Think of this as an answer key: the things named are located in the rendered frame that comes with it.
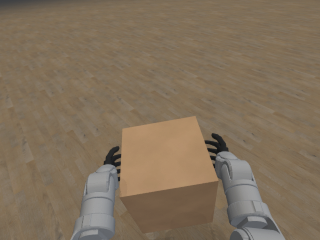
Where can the left robot forearm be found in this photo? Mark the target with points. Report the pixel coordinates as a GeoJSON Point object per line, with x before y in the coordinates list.
{"type": "Point", "coordinates": [96, 221]}

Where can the robot right hand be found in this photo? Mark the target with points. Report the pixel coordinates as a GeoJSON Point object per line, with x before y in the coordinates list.
{"type": "Point", "coordinates": [220, 145]}

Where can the right robot forearm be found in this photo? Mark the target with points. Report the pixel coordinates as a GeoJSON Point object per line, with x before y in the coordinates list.
{"type": "Point", "coordinates": [245, 205]}

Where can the robot left hand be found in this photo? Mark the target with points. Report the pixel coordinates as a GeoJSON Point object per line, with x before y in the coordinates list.
{"type": "Point", "coordinates": [110, 159]}

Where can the right robot upper arm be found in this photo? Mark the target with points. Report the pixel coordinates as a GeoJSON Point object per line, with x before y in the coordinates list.
{"type": "Point", "coordinates": [249, 233]}

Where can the carton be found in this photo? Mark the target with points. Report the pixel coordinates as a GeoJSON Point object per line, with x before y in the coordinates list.
{"type": "Point", "coordinates": [167, 178]}

